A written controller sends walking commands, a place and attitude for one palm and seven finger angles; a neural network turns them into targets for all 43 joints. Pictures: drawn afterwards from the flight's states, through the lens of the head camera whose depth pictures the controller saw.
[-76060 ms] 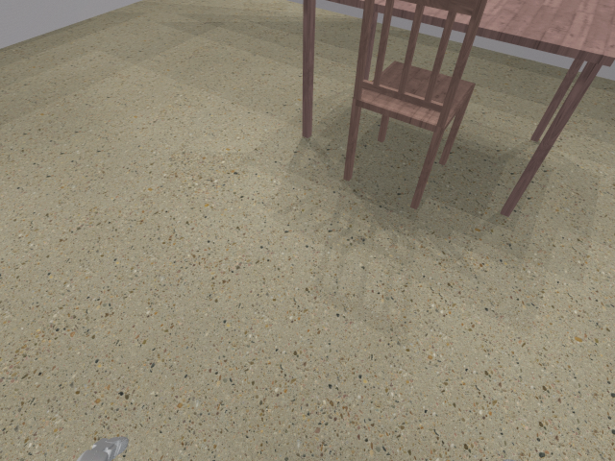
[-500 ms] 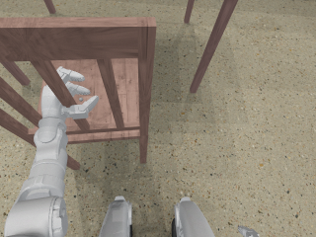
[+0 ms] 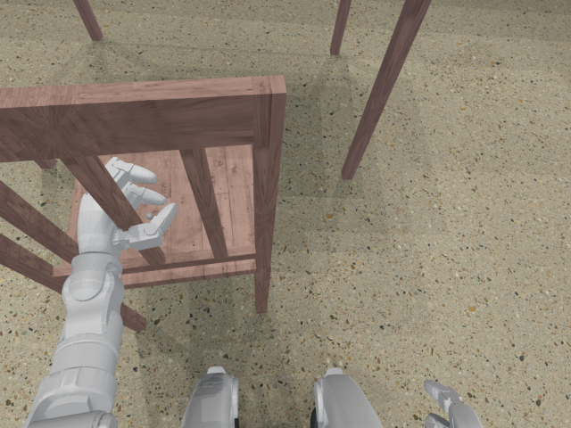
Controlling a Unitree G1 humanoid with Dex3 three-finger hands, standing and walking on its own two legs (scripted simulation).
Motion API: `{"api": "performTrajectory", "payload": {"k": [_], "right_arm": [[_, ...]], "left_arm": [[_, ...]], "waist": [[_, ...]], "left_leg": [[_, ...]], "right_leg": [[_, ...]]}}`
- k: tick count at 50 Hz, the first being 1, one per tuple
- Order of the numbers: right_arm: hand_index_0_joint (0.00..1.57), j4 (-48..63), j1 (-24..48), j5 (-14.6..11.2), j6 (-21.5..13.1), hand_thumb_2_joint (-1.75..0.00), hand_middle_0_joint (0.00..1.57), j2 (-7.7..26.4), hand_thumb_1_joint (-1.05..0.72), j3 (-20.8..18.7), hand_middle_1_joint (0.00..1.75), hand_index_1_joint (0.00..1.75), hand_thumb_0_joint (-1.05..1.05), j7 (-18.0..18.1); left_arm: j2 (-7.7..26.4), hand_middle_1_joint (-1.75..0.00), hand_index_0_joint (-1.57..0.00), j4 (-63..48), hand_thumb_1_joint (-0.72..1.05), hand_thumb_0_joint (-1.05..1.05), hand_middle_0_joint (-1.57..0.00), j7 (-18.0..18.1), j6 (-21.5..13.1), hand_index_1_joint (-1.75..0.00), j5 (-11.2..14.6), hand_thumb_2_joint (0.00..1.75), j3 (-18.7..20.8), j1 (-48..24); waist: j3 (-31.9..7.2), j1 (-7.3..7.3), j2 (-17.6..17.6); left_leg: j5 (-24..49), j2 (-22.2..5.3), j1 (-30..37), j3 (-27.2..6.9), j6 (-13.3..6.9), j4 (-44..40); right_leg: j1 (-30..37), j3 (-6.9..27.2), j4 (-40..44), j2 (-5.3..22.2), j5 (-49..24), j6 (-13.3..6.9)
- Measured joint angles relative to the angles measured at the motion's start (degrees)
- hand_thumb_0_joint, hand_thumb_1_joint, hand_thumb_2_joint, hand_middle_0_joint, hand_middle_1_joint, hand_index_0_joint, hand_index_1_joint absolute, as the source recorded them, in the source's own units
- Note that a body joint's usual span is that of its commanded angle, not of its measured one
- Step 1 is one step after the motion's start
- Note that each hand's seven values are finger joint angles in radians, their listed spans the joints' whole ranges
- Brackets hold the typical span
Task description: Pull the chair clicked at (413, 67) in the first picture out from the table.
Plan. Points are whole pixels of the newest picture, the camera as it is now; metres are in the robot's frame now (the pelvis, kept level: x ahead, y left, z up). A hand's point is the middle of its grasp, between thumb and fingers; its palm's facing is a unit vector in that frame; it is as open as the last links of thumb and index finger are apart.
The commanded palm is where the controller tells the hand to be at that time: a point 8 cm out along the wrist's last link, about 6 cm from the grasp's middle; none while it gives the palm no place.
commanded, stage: open the thumb and straighten the fingers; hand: left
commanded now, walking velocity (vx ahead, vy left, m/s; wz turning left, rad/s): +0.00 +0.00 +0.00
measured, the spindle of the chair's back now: (127, 220) +0.39 +0.21 +0.02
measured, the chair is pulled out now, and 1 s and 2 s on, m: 0.34 0.34 0.34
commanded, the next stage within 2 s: draw the fingers out of the gap in 0.72 s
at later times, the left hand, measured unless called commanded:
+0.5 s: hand (144, 218) +0.39 +0.19 +0.01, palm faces +0.07 -1.00 -0.03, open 14.6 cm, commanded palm +0.37 +0.23 +0.02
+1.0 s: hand (139, 215) +0.40 +0.19 +0.02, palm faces +0.07 -1.00 -0.03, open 17.5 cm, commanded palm +0.35 +0.23 +0.02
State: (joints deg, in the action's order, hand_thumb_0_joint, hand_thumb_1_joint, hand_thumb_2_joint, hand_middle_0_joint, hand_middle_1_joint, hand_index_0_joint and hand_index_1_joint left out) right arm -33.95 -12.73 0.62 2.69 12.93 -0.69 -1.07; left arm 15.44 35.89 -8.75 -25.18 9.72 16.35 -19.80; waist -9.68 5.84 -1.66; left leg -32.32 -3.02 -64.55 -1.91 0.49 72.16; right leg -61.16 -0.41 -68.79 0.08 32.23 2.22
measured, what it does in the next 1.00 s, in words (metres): stands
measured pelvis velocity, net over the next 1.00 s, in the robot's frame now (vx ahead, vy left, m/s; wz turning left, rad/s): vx -0.03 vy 0.00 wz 0.00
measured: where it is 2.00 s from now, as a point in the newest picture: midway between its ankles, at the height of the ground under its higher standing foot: outside the picture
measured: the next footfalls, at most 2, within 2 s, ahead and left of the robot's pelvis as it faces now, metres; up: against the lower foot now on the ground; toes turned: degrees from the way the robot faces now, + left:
none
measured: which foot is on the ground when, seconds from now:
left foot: down 0.00-1.00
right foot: down 0.00-1.00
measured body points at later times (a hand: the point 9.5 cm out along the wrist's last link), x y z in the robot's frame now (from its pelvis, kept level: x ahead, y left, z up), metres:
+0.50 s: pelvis -0.03 -0.01 -0.01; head +0.09 +0.01 +0.42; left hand +0.38 +0.24 +0.02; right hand +0.05 -0.27 -0.13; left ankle +0.01 +0.12 -0.63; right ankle +0.00 -0.15 -0.63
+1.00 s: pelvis -0.03 +0.00 +0.00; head +0.09 +0.02 +0.43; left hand +0.39 +0.25 +0.02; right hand +0.06 -0.26 -0.12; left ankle +0.01 +0.12 -0.63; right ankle +0.00 -0.15 -0.63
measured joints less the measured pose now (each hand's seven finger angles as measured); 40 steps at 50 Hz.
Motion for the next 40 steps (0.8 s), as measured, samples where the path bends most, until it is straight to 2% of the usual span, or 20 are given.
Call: {"api": "performTrajectory", "payload": {"k": [4,9,16,20,25,34,40], "right_arm": [[0.2,-0.5,0.0,0.1,0.0,-0.9,0.2,0.4,-0.9,0.0,0.3,0.3,0.01,0.4],[0.2,-0.9,0.2,-0.1,0.2,-0.9,0.2,0.6,-0.9,0.1,0.3,0.3,0.01,0.7],[0.2,-1.5,-0.4,-0.3,-0.1,-0.9,0.2,0.7,-0.9,0.4,0.3,0.3,0.01,1.4],[0.2,-2.0,-1.3,-0.4,-0.3,-0.9,0.2,0.9,-0.9,0.5,0.3,0.3,0.01,1.6],[0.2,-2.2,-2.2,-0.4,-0.3,-0.9,0.2,1.3,-0.9,0.8,0.3,0.3,0.01,1.6],[0.2,-2.9,-2.8,-0.4,-0.9,-0.9,0.2,1.6,-0.9,0.7,0.3,0.3,0.01,2.1],[0.2,-2.5,-2.9,-0.3,-0.7,-0.9,0.2,1.4,-0.9,0.6,0.3,0.3,0.01,1.7]], "left_arm": [[-0.2,-1.45,-0.5,1.6,0.17,-0.02,-0.5,0.1,0.3,-1.45,-1.2,0.87,-0.4,-2.2],[0.8,-1.45,-0.5,4.1,0.13,-0.02,-0.5,0.9,1.7,-1.45,-2.5,0.72,-0.7,-4.7],[2.4,-1.35,-0.47,7.3,-0.22,0.0,-0.47,-0.1,1.9,-1.35,-2.2,0.42,0.7,-7.6],[2.8,-1.17,-0.4,8.9,-0.38,0.0,-0.41,-0.8,1.2,-1.17,-1.9,0.31,1.2,-8.5],[3.7,-0.87,-0.3,12.0,-0.49,-0.01,-0.31,-1.4,0.7,-0.87,-2.1,0.24,2.3,-9.7],[4.7,-0.29,-0.1,13.4,-0.54,-0.01,-0.1,-1.4,0.3,-0.29,-2.2,0.21,2.3,-12.5],[4.4,-0.1,-0.03,13.2,-0.55,-0.01,-0.03,-1.5,1.0,-0.1,-2.2,0.21,2.3,-12.1]], "waist": [[0.0,-0.79,-0.1],[0.3,-0.92,-0.4],[0.8,-0.28,-0.5],[0.6,-0.05,-0.5],[0.5,0.42,-0.3],[1.1,0.68,-0.2],[0.7,0.88,-0.3]], "left_leg": [[0.1,0.4,-0.8,-0.6,0.2,0.7],[0.8,0.6,-1.6,-1.0,0.3,1.1],[1.8,0.4,-2.4,-1.2,0.6,1.4],[2.3,0.3,-2.4,-1.2,0.6,1.4],[2.6,0.3,-3.0,-1.2,0.6,1.8],[3.1,0.4,-3.6,-1.4,0.4,2.0],[3.0,0.3,-3.4,-1.0,0.2,1.5]], "right_leg": [[-0.6,-0.6,-0.8,0.3,0.2,-0.1],[-1.2,-0.9,-1.5,0.5,-0.1,-0.3],[-2.2,-1.0,-2.0,0.3,-1.0,-0.6],[-2.3,-1.0,-2.0,0.1,-1.5,-0.6],[-2.9,-1.0,-2.4,0.0,-1.8,-0.7],[-3.2,-1.1,-2.3,0.1,-2.4,-0.5],[-3.1,-0.8,-1.7,0.0,-2.6,-0.2]]}}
